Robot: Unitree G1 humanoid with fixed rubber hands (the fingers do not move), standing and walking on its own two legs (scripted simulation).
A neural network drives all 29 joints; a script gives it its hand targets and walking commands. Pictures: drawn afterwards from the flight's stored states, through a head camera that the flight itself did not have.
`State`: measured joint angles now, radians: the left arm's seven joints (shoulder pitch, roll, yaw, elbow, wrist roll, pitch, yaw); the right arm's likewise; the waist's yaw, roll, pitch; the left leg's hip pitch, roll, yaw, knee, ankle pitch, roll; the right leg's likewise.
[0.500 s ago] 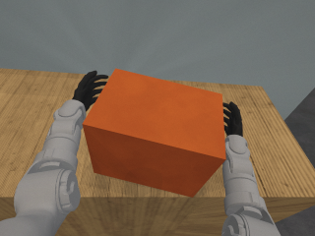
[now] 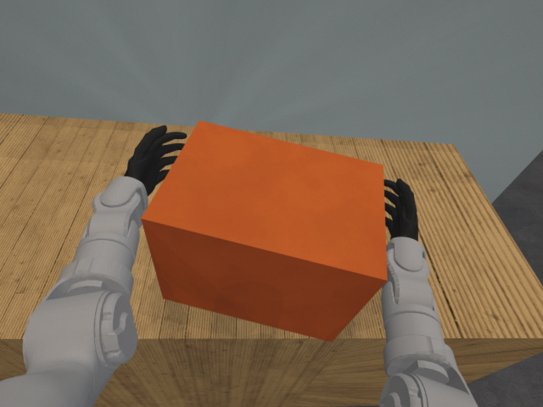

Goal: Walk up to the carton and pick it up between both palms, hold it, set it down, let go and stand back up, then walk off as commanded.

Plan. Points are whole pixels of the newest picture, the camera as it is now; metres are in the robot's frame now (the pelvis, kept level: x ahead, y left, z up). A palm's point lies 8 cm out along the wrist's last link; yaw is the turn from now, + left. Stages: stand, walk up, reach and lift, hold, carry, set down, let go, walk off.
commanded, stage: set down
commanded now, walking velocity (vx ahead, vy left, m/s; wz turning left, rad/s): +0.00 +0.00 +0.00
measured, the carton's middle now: (267, 235) +0.39 -0.02 +0.02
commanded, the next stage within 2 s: none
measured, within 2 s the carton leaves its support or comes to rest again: rests again in 0.34 s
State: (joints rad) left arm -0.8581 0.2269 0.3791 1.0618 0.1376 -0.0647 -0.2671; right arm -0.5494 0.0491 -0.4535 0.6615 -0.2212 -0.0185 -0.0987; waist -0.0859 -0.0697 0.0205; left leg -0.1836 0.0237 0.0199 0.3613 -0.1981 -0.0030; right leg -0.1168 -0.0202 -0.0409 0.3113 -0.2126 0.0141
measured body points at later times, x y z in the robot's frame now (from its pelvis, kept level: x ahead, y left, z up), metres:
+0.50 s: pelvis +0.00 +0.00 +0.00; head +0.03 +0.03 +0.45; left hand +0.45 +0.18 +0.09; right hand +0.37 -0.22 +0.08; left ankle -0.01 +0.12 -0.75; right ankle -0.03 -0.13 -0.75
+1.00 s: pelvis +0.00 +0.00 +0.00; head +0.04 +0.03 +0.45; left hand +0.45 +0.18 +0.09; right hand +0.37 -0.22 +0.08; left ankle -0.01 +0.12 -0.75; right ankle -0.03 -0.13 -0.75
